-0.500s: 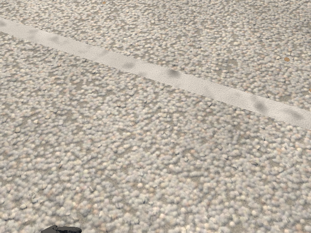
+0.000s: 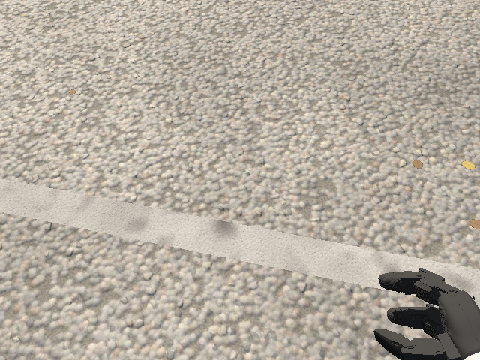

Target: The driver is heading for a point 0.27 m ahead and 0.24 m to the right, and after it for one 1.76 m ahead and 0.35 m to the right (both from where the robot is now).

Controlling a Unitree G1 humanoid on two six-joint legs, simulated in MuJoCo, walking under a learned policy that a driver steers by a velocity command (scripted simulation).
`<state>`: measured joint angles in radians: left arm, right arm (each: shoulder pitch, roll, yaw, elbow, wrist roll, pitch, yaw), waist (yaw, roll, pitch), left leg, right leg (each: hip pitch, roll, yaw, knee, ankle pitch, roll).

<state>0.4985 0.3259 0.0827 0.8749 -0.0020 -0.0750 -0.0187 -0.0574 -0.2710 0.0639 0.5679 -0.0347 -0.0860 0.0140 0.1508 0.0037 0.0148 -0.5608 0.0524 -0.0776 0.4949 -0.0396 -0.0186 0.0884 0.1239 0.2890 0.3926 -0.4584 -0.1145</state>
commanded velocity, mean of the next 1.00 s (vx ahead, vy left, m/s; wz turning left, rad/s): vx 1.00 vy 0.00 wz -0.52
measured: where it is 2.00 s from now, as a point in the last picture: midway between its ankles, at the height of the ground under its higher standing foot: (405, 56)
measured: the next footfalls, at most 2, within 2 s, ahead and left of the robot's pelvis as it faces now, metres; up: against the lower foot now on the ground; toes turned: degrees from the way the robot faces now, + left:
left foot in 0.02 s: +0.20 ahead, +0.17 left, +0.00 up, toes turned -4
right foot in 0.46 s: +0.57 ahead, -0.10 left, +0.00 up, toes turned -30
